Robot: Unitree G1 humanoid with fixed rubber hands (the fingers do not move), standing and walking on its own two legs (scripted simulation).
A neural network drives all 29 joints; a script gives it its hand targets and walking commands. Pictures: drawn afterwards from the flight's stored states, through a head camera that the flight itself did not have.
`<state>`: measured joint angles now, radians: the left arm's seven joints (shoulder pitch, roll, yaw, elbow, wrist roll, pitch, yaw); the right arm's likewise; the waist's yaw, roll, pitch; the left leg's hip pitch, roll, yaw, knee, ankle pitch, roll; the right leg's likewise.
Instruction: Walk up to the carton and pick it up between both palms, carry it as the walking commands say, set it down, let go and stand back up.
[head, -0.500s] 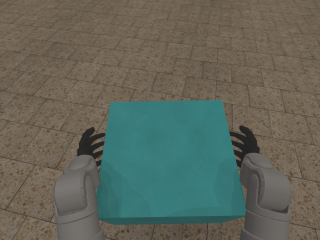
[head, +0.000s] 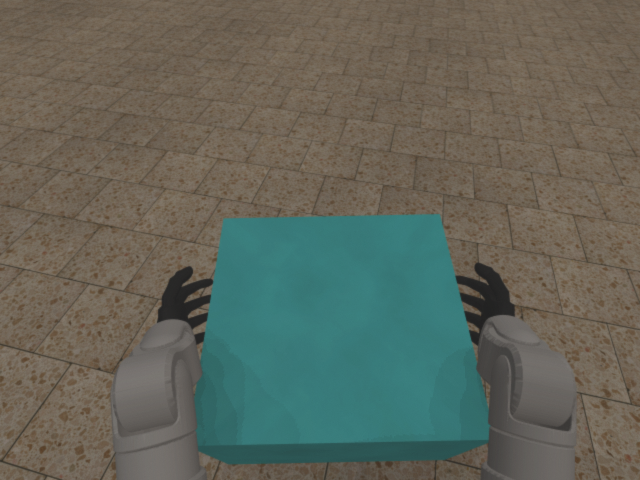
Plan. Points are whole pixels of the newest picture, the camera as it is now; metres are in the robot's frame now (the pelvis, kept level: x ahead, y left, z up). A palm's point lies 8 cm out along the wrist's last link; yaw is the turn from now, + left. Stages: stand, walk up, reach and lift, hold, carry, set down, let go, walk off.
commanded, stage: carry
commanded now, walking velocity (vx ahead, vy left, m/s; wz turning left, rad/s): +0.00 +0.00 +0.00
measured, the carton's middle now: (334, 339) +0.29 +0.00 +0.01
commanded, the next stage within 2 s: none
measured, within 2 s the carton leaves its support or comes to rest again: neither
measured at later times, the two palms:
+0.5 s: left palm (180, 336) +0.26 +0.18 +0.08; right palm (497, 333) +0.26 -0.18 +0.08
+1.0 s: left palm (175, 371) +0.21 +0.17 +0.09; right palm (522, 367) +0.22 -0.19 +0.09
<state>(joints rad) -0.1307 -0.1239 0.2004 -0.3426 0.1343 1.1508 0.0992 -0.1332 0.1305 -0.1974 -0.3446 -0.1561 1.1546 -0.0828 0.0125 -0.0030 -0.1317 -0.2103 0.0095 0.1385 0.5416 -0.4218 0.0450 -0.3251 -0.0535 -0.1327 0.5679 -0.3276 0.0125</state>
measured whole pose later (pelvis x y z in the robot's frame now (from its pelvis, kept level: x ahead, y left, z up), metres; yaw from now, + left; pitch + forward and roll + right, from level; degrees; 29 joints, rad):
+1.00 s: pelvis -0.06 -0.01 +0.00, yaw +0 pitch +3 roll +0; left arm -0.21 -0.10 0.23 -0.18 0.14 1.13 0.12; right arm -0.23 0.10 -0.19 -0.16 -0.18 1.13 -0.08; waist 0.01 0.00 -0.14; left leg -0.25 0.02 0.18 0.53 -0.33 0.04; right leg -0.36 -0.06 -0.13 0.54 -0.22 -0.01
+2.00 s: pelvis -0.09 +0.00 +0.00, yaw +0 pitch +3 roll +0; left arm -0.19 -0.11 0.23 -0.18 0.15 1.10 0.11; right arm -0.21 0.11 -0.20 -0.15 -0.19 1.09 -0.07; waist 0.01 0.00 -0.13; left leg -0.29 0.00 0.18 0.52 -0.28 0.07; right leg -0.39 -0.08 -0.12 0.50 -0.15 0.01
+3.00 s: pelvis -0.09 +0.00 +0.00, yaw +0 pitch +3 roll +0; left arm -0.19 -0.11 0.22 -0.20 0.15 1.11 0.10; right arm -0.20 0.12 -0.21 -0.18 -0.18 1.10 -0.08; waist 0.01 0.00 -0.13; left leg -0.30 0.00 0.19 0.53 -0.28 0.07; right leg -0.40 -0.08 -0.11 0.50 -0.14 0.01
